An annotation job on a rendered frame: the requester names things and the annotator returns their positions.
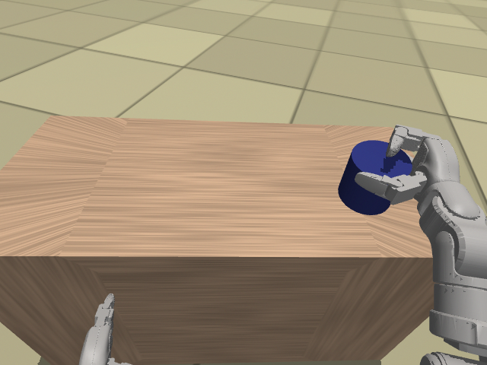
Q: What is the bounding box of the right robot arm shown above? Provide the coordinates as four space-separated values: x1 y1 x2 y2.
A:
417 181 487 365

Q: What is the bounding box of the can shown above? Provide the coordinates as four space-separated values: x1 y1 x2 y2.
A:
338 140 412 215

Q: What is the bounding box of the right robot hand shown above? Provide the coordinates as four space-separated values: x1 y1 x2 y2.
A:
355 125 460 205

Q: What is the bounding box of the left robot hand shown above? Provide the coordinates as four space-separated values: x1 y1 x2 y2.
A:
79 294 132 365

